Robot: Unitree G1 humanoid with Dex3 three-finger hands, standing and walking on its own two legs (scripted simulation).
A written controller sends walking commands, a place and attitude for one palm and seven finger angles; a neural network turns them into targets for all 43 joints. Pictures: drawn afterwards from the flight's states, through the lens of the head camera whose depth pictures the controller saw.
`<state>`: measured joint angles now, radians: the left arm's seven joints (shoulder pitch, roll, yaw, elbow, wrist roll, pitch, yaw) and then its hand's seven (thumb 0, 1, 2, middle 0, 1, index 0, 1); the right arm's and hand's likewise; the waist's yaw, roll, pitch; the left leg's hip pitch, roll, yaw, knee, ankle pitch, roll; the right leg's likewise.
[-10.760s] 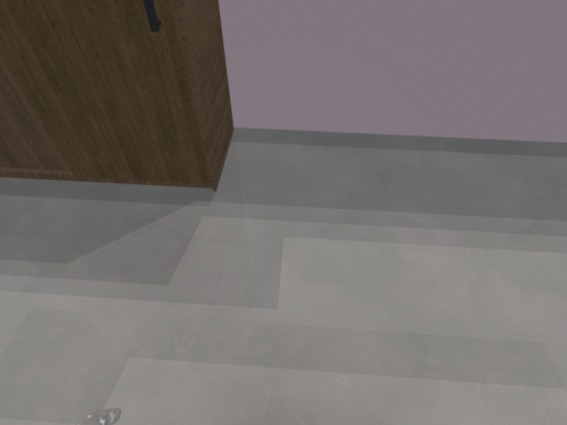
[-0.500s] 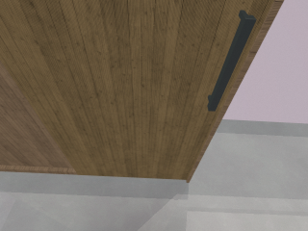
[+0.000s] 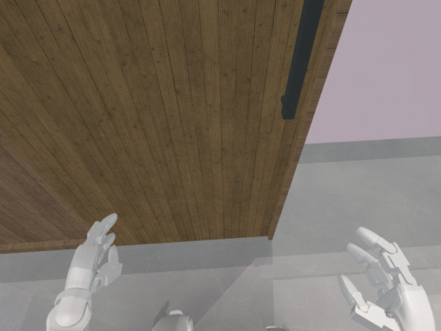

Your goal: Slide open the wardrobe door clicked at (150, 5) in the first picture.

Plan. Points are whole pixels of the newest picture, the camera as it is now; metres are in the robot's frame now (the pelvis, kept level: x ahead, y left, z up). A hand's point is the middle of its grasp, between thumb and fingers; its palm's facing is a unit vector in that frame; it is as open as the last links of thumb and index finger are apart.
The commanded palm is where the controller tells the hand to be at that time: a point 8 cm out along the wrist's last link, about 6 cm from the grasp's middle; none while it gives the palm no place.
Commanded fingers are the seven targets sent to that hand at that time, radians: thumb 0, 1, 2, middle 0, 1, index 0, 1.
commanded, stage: raise the hand with hooked fingers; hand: right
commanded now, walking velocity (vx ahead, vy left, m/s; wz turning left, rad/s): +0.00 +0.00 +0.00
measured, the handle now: (299, 44) +0.54 -0.14 +0.23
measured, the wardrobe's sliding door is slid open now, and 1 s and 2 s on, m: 0.00 0.00 0.00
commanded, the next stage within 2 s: move the hooked fingers beside the handle in 1.60 s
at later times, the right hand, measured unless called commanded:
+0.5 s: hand (399, 235) +0.24 -0.24 +0.12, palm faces +0.01 +1.00 -0.08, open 12.1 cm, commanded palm +0.21 -0.29 +0.14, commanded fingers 0.00 0.29 -0.39 0.28 1.07 0.28 1.07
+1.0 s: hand out of the picture +0.29 -0.29 +0.20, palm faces +0.05 +1.00 -0.07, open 13.9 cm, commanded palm +0.25 -0.33 +0.21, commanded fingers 0.00 0.50 -0.30 0.30 1.20 0.30 1.20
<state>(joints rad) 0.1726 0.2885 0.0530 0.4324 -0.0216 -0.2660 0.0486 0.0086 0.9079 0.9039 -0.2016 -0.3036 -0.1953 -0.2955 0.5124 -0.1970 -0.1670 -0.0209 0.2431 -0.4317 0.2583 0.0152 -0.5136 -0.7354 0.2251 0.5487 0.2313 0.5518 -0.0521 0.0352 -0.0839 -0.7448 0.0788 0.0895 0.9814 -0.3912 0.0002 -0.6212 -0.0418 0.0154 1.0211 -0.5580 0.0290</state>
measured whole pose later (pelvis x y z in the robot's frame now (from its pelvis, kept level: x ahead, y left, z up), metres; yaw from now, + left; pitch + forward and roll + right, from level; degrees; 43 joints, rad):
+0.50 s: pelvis +0.02 -0.02 +0.03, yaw +0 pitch +5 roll +1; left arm 0.30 0.28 -0.03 0.59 -0.04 -0.32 0.08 0.02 0.90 0.90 -0.21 -0.30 -0.20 -0.30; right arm 0.33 -0.31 -0.30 -0.07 0.32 -0.19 0.35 0.00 0.07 -0.49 0.26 0.92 0.27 0.93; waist -0.02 -0.02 -0.07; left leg -0.54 0.08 0.09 0.77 -0.32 -0.03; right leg -0.43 -0.03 0.00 0.83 -0.49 0.00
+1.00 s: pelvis +0.02 -0.01 +0.05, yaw +0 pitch +0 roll +1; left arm 0.25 0.26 -0.09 0.60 -0.05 -0.28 0.11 0.01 0.90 0.90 -0.21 -0.30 -0.20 -0.30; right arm -0.02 -0.43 -0.45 0.15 0.35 0.02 0.47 -0.01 0.49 -0.31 0.30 1.19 0.30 1.20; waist -0.05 -0.05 -0.02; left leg -0.32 0.06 0.10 0.57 -0.24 -0.02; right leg -0.21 -0.04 0.00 0.61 -0.40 0.02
